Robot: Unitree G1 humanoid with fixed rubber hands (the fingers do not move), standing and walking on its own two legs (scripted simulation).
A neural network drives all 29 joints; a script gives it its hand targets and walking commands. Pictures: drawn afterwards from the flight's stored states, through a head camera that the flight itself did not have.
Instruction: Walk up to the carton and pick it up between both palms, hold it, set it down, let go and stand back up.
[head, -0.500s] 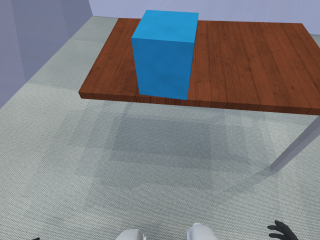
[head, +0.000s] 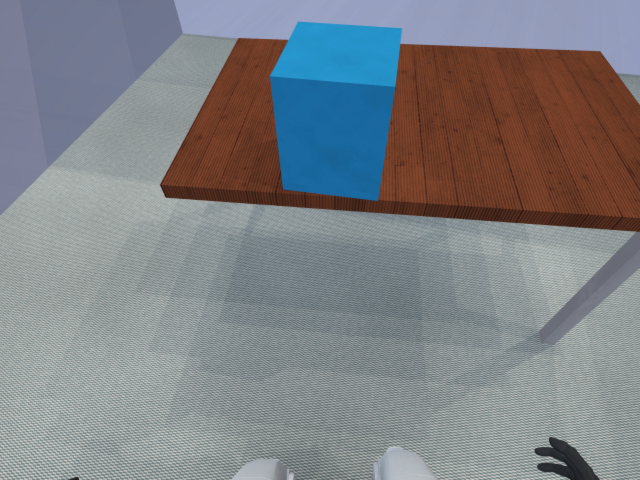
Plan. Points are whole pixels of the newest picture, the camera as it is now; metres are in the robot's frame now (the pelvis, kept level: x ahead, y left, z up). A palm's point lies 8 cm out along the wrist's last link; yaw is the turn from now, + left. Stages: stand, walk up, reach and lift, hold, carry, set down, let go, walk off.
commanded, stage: walk up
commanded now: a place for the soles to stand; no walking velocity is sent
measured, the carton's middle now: (339, 113) +0.75 -0.02 +0.03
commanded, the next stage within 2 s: none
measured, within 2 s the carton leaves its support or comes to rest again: neither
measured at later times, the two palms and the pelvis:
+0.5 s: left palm out of the picture +0.07 +0.34 -0.08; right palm out of the picture +0.10 -0.31 -0.09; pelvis +0.00 +0.00 +0.00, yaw -1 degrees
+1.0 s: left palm out of the picture +0.08 +0.33 -0.08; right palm out of the picture +0.09 -0.32 -0.10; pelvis +0.01 +0.00 +0.00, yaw -2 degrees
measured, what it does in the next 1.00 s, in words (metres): stands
